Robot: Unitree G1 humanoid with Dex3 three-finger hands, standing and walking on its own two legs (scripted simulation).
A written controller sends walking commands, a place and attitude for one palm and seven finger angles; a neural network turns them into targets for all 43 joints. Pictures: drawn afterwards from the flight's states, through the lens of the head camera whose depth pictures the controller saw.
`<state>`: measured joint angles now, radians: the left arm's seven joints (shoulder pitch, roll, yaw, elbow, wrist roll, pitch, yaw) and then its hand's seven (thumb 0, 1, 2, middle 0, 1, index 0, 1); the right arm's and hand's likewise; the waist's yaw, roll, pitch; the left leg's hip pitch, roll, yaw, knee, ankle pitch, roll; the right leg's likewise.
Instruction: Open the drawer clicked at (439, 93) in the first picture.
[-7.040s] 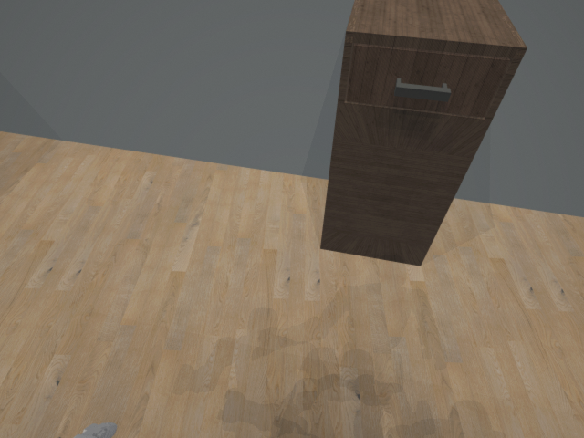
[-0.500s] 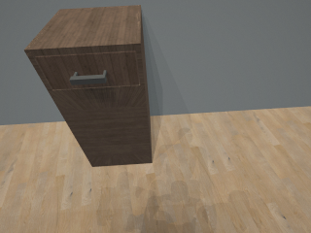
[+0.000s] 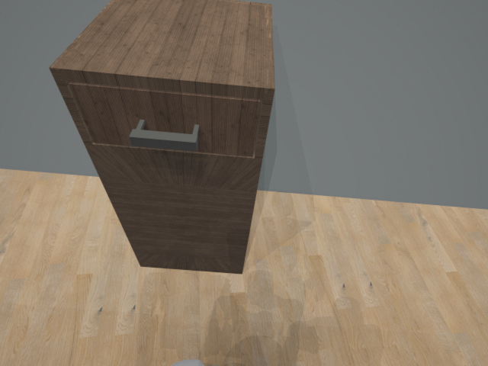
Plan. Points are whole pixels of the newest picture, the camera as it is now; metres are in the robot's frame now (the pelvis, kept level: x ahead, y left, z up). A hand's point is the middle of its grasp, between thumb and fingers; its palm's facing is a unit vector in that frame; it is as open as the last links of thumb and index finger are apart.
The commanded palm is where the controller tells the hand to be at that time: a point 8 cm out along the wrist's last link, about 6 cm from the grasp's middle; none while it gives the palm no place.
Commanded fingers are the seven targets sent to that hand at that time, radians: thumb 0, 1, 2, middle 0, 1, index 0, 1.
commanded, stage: come to a stop and stand still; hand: left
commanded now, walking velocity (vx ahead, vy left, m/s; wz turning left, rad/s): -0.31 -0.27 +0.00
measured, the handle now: (166, 133) +0.54 +0.23 +0.04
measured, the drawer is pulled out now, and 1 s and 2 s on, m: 0.00 0.00 0.00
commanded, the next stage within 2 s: look again from close up in 1.62 s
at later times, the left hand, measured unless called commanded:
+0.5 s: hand out of the picture +0.08 +0.16 -0.17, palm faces -0.07 -0.95 -0.30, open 7.3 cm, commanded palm none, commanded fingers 0.00 0.90 0.90 -0.20 -0.30 -0.20 -0.30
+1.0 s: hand out of the picture +0.05 +0.09 -0.16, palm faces +0.02 -0.97 -0.25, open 7.3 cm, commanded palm none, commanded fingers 0.00 0.90 0.90 -0.20 -0.30 -0.20 -0.30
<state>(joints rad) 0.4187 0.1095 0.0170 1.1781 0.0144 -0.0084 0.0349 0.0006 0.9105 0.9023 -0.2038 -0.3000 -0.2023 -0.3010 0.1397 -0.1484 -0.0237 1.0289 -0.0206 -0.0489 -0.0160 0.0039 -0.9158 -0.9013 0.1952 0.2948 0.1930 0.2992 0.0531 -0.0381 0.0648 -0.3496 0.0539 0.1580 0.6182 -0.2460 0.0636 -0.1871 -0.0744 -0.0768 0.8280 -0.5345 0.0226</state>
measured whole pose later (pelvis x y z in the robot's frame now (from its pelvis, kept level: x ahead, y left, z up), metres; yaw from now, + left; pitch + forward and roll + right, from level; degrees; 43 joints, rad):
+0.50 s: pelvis +0.00 -0.04 -0.01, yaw -1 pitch +0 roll +1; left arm 0.21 0.21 0.02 0.97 0.04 0.04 0.02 0.00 0.91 0.90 -0.20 -0.30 -0.20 -0.30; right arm 0.27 -0.24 -0.07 0.95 -0.03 0.03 0.00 0.00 -0.91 -0.90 0.20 0.30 0.20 0.30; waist -0.05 0.04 0.01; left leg -0.42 0.09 0.14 0.71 -0.28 0.00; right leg -0.35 -0.08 0.01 0.75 -0.39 0.04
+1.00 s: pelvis +0.04 -0.09 +0.01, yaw +0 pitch -1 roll +1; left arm 0.27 0.14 0.01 1.09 0.02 -0.01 0.03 0.00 0.93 0.90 -0.20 -0.30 -0.20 -0.30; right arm 0.32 -0.16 -0.01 1.09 -0.02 0.00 -0.02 0.01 -0.91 -0.90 0.20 0.30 0.19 0.30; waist -0.02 0.05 0.03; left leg -0.26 0.12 0.09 0.50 -0.22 -0.08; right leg -0.19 -0.03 -0.06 0.57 -0.37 -0.01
